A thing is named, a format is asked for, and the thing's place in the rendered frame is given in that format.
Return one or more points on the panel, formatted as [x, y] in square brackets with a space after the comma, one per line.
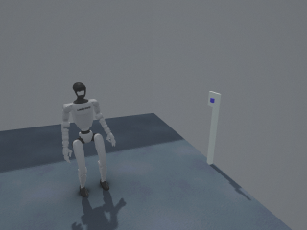
[214, 122]

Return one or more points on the robot left hand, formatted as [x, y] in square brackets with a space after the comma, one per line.
[111, 137]

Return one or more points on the left robot foot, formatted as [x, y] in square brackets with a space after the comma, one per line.
[104, 185]

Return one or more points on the robot right hand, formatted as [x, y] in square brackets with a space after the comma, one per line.
[65, 152]

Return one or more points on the right robot forearm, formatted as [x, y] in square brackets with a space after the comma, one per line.
[65, 136]

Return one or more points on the right robot thigh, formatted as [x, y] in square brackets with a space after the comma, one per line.
[77, 146]

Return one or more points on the right robot upper arm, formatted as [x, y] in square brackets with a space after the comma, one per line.
[66, 109]

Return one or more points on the left robot forearm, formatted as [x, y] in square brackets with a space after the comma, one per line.
[104, 125]

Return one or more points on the left robot upper arm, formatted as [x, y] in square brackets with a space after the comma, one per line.
[96, 107]

